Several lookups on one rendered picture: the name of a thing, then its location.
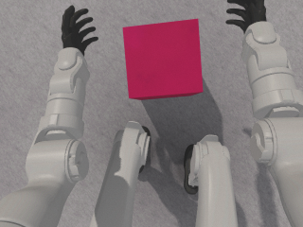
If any left robot hand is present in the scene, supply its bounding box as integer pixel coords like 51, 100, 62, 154
61, 5, 98, 57

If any right robot hand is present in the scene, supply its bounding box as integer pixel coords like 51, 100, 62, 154
225, 0, 267, 34

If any carton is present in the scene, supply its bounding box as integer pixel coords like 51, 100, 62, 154
122, 18, 204, 100

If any right robot upper arm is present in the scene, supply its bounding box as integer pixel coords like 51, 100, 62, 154
249, 117, 303, 227

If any left robot shin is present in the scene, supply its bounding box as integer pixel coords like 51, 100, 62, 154
112, 121, 145, 148

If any robot right forearm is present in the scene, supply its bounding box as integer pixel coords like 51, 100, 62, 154
241, 21, 303, 120

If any robot left thigh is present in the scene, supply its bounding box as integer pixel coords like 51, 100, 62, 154
89, 127, 150, 227

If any left robot upper arm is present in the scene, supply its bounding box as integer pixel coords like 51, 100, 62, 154
0, 138, 90, 227

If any robot left forearm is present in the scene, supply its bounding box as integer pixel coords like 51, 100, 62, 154
26, 47, 90, 178

